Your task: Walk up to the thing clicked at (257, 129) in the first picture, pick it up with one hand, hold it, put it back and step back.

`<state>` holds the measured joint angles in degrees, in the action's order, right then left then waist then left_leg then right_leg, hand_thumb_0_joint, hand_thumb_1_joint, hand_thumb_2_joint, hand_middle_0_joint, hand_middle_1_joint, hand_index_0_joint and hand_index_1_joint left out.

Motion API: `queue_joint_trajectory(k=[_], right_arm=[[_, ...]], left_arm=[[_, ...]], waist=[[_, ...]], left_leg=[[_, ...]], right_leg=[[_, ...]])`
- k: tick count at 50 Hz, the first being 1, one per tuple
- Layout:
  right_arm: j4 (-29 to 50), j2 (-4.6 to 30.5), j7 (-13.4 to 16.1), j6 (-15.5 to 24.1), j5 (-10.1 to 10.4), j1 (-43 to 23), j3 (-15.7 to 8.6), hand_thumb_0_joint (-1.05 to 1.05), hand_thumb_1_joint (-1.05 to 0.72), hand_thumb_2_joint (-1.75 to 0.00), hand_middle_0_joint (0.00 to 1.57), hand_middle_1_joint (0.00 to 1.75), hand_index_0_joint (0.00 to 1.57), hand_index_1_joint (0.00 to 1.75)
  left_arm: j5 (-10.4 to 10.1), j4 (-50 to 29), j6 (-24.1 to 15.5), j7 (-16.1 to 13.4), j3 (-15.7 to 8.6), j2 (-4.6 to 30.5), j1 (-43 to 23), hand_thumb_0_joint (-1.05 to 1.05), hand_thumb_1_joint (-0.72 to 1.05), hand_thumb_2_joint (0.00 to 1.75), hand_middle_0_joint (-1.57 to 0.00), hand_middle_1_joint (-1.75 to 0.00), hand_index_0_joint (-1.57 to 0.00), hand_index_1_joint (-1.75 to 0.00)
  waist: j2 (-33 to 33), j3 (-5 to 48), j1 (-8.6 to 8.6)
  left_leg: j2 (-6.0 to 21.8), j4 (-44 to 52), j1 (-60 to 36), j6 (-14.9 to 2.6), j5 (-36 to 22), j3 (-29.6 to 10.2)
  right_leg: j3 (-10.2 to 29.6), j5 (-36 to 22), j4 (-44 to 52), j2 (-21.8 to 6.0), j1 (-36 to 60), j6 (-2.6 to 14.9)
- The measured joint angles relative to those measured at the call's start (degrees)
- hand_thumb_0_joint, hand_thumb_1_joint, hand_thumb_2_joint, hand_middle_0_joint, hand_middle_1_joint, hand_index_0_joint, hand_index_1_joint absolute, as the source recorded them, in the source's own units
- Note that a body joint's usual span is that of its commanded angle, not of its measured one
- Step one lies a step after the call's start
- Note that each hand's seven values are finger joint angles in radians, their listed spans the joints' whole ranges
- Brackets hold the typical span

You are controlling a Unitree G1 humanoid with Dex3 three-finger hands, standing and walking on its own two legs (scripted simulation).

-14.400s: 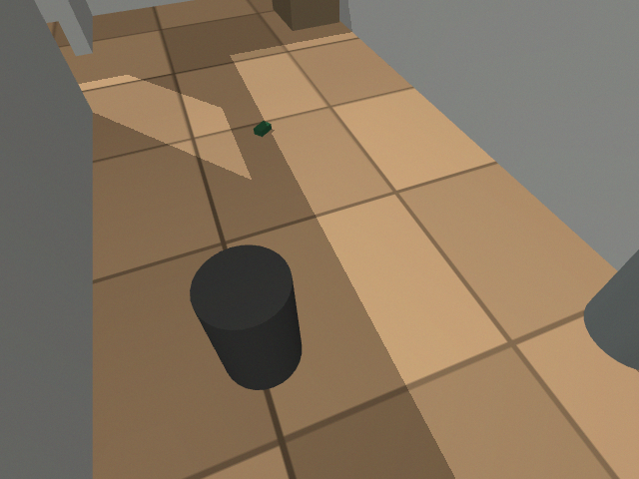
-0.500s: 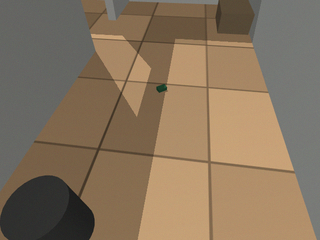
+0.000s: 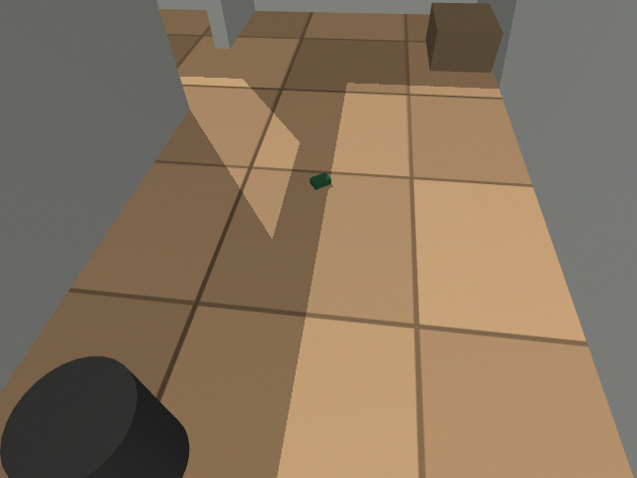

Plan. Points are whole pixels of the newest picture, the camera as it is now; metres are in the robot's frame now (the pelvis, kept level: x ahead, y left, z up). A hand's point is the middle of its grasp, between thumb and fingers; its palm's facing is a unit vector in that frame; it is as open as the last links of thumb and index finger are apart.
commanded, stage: stand
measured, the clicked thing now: (320, 181) +1.52 +0.13 -0.76
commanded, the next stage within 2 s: none
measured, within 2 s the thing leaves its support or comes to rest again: neither
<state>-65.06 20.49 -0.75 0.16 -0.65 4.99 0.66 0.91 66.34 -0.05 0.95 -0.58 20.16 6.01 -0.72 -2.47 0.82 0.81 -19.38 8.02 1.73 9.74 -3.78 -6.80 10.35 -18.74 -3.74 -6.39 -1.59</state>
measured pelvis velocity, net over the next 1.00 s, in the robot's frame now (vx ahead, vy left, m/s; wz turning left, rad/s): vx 0.00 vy -0.01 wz -0.01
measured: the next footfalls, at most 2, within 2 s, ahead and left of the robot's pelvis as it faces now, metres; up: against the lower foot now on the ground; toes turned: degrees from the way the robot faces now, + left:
none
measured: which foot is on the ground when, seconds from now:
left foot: down 0.00-1.00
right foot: down 0.00-1.00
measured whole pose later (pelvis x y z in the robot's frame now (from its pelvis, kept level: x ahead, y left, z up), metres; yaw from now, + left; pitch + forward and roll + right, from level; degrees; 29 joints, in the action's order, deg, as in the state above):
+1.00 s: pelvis +0.00 -0.01 +0.00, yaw -1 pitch -2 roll +0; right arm -65.2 20.4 -0.6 0.0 -0.8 7.2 1.0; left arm 0.9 65.6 0.1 1.0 -0.5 20.3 7.2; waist -0.5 -2.6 0.6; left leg 1.5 -19.1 7.8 2.2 9.9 -3.3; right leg -6.3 10.6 -19.0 -3.1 -6.7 -1.1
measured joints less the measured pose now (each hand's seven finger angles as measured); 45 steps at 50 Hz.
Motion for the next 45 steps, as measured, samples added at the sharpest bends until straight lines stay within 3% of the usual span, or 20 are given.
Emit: queue_joint_trajectory(k=[45], right_arm=[[-0.12,-0.03,0.12,-0.11,-0.16,2.21,0.31,0.00,-0.90,-0.89,0.20,0.30,0.20,0.30]], left_arm=[[0.01,-0.61,0.18,0.09,-0.02,0.17,0.94,0.01,0.91,0.90,-0.20,-0.30,-0.20,-0.30]], waist=[[0.20,-0.09,-0.25]], left_leg=[[0.64,0.40,-0.24,0.48,-0.07,0.41]], right_leg=[[0.44,0.13,-0.30,0.59,-0.32,0.51]])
